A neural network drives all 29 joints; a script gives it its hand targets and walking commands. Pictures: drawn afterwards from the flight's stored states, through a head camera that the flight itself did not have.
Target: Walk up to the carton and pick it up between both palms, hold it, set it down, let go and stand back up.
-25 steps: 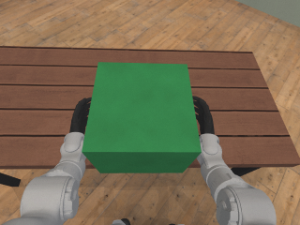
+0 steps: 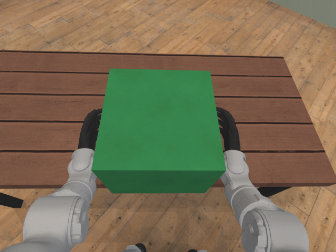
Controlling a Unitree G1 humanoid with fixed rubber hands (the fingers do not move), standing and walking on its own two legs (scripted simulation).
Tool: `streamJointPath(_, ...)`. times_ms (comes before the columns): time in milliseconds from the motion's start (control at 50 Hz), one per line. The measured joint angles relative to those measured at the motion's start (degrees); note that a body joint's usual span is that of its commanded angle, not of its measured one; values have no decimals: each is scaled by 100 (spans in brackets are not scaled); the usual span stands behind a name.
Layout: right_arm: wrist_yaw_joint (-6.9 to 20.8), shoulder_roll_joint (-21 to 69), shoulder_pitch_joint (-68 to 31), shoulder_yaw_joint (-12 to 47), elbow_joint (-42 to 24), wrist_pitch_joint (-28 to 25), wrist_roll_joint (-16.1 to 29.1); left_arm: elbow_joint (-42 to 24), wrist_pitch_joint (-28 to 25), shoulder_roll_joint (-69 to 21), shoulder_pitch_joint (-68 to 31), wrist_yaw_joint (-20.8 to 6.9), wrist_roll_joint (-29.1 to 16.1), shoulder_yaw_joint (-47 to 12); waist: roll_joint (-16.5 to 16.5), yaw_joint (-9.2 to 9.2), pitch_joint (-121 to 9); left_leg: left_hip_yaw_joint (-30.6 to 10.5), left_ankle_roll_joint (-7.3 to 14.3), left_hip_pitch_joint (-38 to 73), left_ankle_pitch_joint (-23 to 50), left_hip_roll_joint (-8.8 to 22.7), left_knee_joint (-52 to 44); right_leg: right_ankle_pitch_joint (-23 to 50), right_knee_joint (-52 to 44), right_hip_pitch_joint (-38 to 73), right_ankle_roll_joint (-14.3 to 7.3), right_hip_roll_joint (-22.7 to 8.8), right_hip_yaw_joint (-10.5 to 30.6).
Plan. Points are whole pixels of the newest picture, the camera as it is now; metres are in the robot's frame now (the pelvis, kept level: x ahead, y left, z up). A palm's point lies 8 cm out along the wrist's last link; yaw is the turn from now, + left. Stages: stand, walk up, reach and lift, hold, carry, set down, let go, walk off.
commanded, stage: reach and lift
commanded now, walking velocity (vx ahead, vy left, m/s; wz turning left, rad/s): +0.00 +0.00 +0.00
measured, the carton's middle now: (159, 134) +0.42 +0.03 -0.04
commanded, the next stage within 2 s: none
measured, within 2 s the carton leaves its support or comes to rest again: leaves its support in 0.72 s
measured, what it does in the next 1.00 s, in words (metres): stands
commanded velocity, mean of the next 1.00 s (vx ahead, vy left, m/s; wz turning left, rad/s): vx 0.00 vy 0.00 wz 0.00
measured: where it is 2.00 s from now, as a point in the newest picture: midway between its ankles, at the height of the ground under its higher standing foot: outside the picture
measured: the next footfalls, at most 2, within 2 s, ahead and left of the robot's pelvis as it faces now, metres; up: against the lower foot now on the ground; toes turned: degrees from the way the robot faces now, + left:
none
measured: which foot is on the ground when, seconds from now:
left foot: down 0.00-1.00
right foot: down 0.00-1.00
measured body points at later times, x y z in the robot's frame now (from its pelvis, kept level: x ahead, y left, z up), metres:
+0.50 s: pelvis -0.01 +0.01 +0.00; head +0.09 +0.03 +0.44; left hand +0.38 +0.20 -0.02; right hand +0.36 -0.15 -0.01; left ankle +0.02 +0.12 -0.72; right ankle -0.01 -0.15 -0.72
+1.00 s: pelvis -0.02 +0.01 +0.00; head +0.02 +0.03 +0.45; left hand +0.39 +0.19 +0.03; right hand +0.35 -0.17 +0.04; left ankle +0.02 +0.12 -0.72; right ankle -0.01 -0.15 -0.72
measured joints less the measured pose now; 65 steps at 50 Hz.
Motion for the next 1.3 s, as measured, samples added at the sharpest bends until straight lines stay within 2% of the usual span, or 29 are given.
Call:
streamJointPath(260,-1,0,223,-1,2,-340,152,55,-166,-46,0,59,9,-214,0,0,-22,0,0,0,18,8,0,80,-119,55,9,6,0)
streamJointPath(360,4,0,311,-1,3,-408,222,60,-170,-53,0,161,9,-426,0,0,-27,0,0,0,40,13,0,132,-175,80,11,11,0)
streamJointPath(660,154,0,592,9,3,-199,644,63,212,-111,-1,471,9,-1080,0,1,-222,-1,0,1,109,14,0,222,-207,96,36,11,0)
streamJointPath(780,195,-1,796,326,-379,331,1077,54,534,-110,-1,579,-178,-1485,0,0,-442,-2,0,1,114,14,0,228,-207,96,43,11,0)
streamJointPath(940,204,-120,1110,757,-1574,1366,1764,-564,1224,-110,-4,717,-459,-1928,0,3,-544,-3,0,109,119,14,0,233,-206,205,51,11,0)
streamJointPath(1100,204,-317,1046,858,-2332,2220,2060,-1343,1973,-110,-1,879,-482,-1940,13,4,-403,-4,0,566,90,14,0,206,-218,667,55,11,0)
streamJointPath(1300,200,-473,919,868,-2645,3194,2273,-1958,3039,-110,20,952,-482,-1922,38,4,-56,-4,0,1430,69,14,-122,252,-449,1578,66,12,-1)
